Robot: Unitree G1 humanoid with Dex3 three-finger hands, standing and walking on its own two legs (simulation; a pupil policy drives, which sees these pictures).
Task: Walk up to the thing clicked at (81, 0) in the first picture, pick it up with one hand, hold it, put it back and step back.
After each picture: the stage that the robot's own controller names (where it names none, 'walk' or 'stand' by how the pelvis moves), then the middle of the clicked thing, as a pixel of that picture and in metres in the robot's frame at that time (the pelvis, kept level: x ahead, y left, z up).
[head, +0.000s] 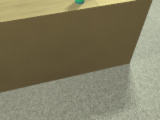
stand; out of the picture +1.03 +0.02 +0.00
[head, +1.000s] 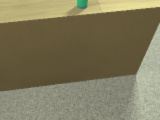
rise first; out of the picture +0.92 +0.03 +0.02
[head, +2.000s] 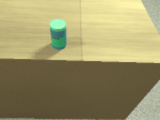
rise first; (58, 34) +0.56 +0.13 +0.03
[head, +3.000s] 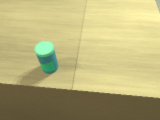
stand; (47, 58) +0.43 +0.16 +0.03
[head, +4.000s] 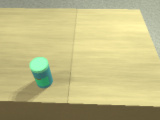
stand; (42, 73) +0.41 +0.17 +0.00
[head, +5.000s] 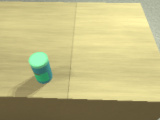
stand; (41, 68) +0.41 +0.17 +0.00
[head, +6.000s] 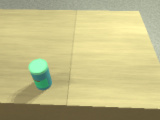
stand; (41, 75) +0.40 +0.18 +0.00
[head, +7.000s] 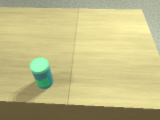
stand; (42, 73) +0.40 +0.17 +0.00
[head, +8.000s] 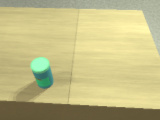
stand; (42, 73) +0.40 +0.17 +0.00
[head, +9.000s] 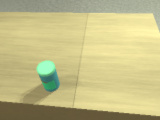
rise first; (49, 76) +0.39 +0.17 +0.00
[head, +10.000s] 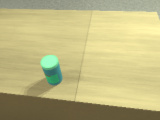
go down; (52, 70) +0.42 +0.17 +0.00
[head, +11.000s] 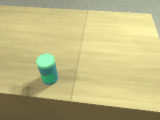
go down; (48, 69) +0.42 +0.16 +0.01
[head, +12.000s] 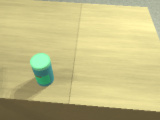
go down; (43, 70) +0.40 +0.15 +0.02
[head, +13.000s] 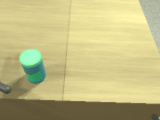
close in; (33, 67) +0.40 +0.16 +0.03
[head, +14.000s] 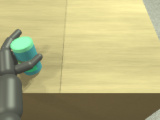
close; (27, 56) +0.43 +0.18 +0.06
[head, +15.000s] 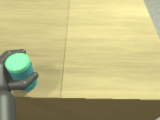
lift; (22, 73) +0.37 +0.19 +0.06
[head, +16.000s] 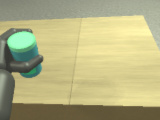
lift; (26, 56) +0.33 +0.16 +0.21
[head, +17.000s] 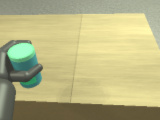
hold; (26, 66) +0.33 +0.18 +0.17
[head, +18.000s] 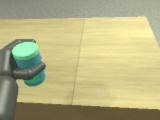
hold; (30, 64) +0.33 +0.17 +0.17
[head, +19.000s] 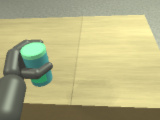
crouch; (37, 65) +0.34 +0.15 +0.16
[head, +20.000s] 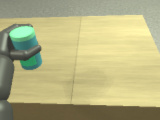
crouch; (27, 48) +0.38 +0.17 +0.19
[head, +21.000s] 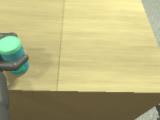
lower; (14, 56) +0.43 +0.21 +0.05
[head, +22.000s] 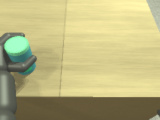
lower; (21, 56) +0.42 +0.19 +0.06
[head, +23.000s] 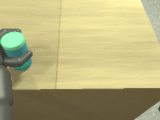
lower; (18, 52) +0.44 +0.19 +0.07
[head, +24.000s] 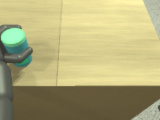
lower; (18, 48) +0.45 +0.19 +0.07
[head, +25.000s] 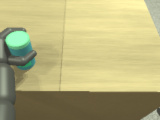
loosen; (22, 51) +0.44 +0.19 +0.07
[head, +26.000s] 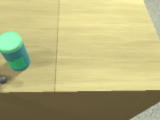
withdraw; (15, 53) +0.42 +0.19 +0.07
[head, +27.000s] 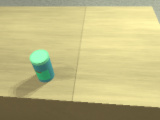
sink last; (42, 66) +0.42 +0.18 +0.04
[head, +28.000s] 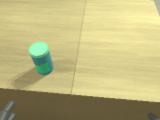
stand; (42, 59) +0.43 +0.18 +0.04
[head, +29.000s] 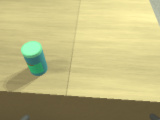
stand; (35, 59) +0.42 +0.19 +0.06
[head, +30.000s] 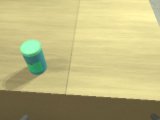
stand; (34, 58) +0.43 +0.19 +0.06
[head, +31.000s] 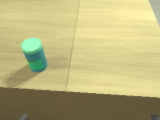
stand; (35, 55) +0.44 +0.19 +0.07
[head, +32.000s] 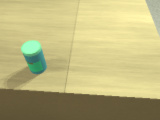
stand; (35, 58) +0.44 +0.19 +0.05
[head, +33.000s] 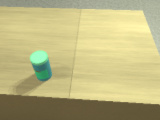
walk; (41, 66) +0.44 +0.18 +0.00
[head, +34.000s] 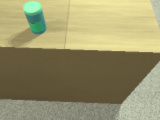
walk; (35, 18) +0.59 +0.20 +0.03
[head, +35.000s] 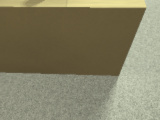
walk; out of the picture +0.87 +0.20 +0.03
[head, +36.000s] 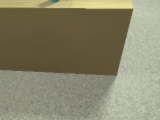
stand; out of the picture +1.07 +0.22 +0.02
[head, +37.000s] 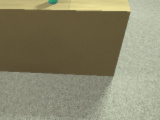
stand; out of the picture +1.07 +0.21 +0.00
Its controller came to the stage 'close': yes
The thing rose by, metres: 0.20
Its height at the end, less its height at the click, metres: +0.00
